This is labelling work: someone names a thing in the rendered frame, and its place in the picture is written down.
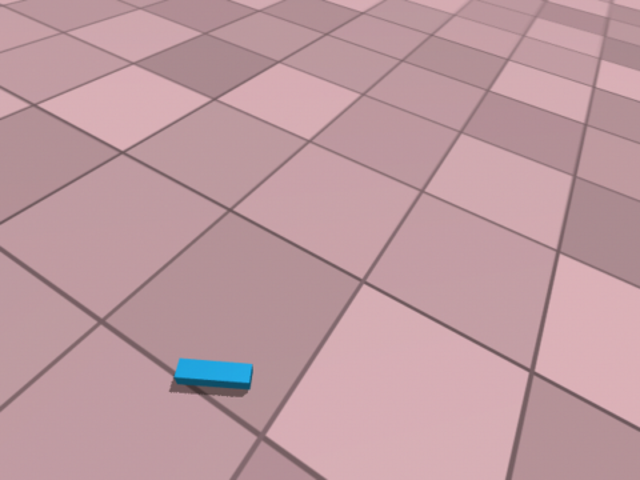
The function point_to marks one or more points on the carton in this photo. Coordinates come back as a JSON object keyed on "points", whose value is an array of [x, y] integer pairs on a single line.
{"points": [[214, 373]]}

